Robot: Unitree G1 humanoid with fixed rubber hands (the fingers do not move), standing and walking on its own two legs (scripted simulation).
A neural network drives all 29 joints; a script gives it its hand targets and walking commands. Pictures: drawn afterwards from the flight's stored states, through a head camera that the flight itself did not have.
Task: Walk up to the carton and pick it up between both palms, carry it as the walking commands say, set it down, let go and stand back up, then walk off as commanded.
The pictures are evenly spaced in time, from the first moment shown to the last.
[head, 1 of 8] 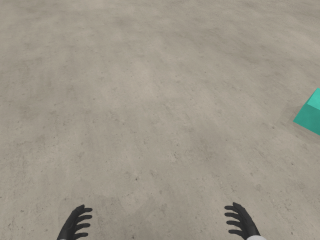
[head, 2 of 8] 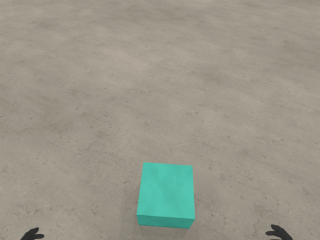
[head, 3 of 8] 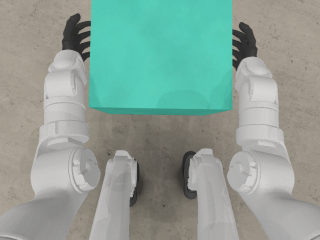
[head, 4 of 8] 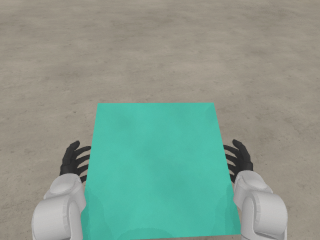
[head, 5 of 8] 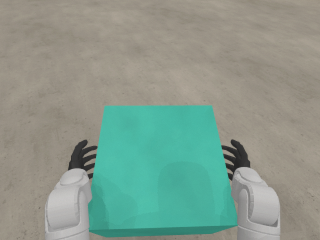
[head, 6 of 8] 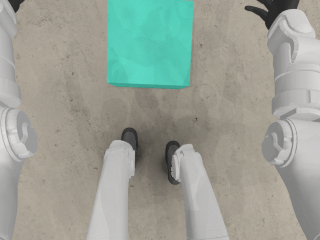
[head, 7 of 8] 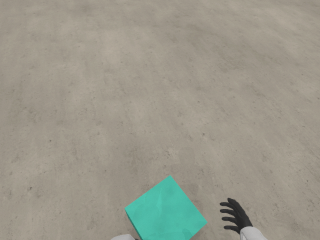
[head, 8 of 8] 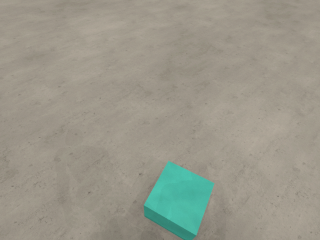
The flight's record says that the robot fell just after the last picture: no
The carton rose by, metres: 0.70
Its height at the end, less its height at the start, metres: +0.00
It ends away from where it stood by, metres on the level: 2.63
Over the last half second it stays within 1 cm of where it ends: yes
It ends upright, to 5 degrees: yes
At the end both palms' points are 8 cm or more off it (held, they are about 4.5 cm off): yes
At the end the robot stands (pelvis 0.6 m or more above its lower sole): yes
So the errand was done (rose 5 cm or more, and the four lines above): yes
